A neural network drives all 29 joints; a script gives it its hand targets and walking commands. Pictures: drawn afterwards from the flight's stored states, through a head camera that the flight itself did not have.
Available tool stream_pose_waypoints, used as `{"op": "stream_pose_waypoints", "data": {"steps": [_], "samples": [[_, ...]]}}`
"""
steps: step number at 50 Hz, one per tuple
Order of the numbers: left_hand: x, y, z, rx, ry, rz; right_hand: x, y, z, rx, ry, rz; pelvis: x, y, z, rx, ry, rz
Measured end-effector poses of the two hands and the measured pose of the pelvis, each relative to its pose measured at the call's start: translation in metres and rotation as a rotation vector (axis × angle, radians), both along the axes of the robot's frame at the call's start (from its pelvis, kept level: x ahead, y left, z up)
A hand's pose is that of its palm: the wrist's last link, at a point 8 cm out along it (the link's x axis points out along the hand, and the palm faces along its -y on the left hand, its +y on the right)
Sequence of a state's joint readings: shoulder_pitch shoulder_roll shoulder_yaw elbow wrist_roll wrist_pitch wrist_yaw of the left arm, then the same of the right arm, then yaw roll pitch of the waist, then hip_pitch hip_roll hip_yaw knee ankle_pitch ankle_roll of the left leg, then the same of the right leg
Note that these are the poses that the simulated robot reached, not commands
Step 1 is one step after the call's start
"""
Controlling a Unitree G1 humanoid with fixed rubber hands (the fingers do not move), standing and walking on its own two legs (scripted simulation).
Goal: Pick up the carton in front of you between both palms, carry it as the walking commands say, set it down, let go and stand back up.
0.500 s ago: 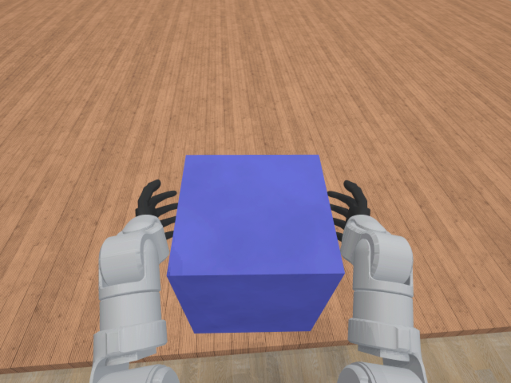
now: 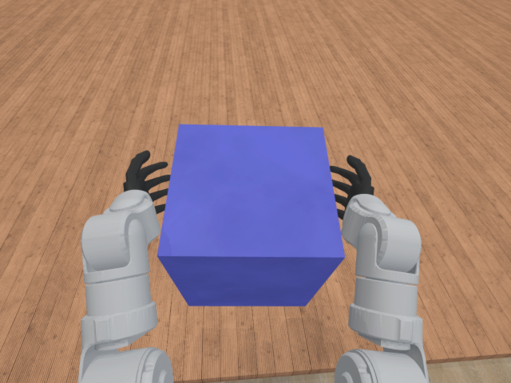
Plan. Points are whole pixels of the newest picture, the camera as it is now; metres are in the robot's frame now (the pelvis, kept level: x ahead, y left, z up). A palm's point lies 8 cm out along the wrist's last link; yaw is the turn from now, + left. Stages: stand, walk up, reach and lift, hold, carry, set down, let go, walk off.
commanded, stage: carry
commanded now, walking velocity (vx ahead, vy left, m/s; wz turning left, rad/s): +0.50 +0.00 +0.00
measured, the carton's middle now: (249, 225) +0.35 +0.00 +0.07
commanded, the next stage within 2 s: none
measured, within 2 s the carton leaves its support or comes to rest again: neither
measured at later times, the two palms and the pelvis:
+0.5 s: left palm (174, 108) +0.58 +0.14 +0.14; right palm (323, 99) +0.63 -0.16 +0.14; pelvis +0.26 -0.05 +0.03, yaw +2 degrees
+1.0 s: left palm (208, 10) +0.98 +0.10 +0.20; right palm (323, 12) +0.96 -0.21 +0.20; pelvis +0.62 -0.04 +0.04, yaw +1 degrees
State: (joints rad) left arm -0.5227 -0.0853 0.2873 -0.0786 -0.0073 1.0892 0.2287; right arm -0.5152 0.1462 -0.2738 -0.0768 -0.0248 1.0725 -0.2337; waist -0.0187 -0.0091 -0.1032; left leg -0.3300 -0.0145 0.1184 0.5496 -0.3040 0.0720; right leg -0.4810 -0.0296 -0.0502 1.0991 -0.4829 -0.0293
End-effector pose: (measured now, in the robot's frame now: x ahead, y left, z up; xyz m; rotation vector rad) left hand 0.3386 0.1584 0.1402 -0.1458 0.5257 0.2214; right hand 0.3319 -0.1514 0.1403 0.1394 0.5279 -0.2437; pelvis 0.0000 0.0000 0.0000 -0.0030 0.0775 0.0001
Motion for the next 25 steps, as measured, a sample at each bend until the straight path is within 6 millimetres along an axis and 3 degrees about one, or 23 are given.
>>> {"op": "stream_pose_waypoints", "data": {"steps": [5, 9, 14, 19, 25], "samples": [[0.046, -0.005, -0.006, -0.047, 0.036, -0.009, 0.036, -0.002, -0.004, 0.025, 0.03, -0.001, 0.039, 0.001, 0.007, -0.009, 0.012, 0.011], [0.088, -0.012, -0.008, -0.046, 0.017, 0.001, 0.078, -0.009, -0.003, 0.022, 0.01, -0.006, 0.079, -0.005, 0.006, -0.008, 0.015, 0.019], [0.15, -0.024, -0.014, -0.022, 0.005, 0.016, 0.145, -0.023, -0.011, 0.031, -0.004, 0.004, 0.143, -0.019, -0.002, -0.02, 0.019, 0.029], [0.207, -0.035, -0.02, -0.039, 0.053, 0.038, 0.216, -0.03, -0.021, 0.024, 0.042, 0.049, 0.2, -0.038, 0.011, -0.071, 0.027, 0.024], [0.245, -0.013, -0.002, -0.045, -0.003, 0.143, 0.298, -0.007, -0.001, 0.031, 0.001, 0.106, 0.259, -0.05, 0.031, -0.025, 0.03, 0.036]]}}
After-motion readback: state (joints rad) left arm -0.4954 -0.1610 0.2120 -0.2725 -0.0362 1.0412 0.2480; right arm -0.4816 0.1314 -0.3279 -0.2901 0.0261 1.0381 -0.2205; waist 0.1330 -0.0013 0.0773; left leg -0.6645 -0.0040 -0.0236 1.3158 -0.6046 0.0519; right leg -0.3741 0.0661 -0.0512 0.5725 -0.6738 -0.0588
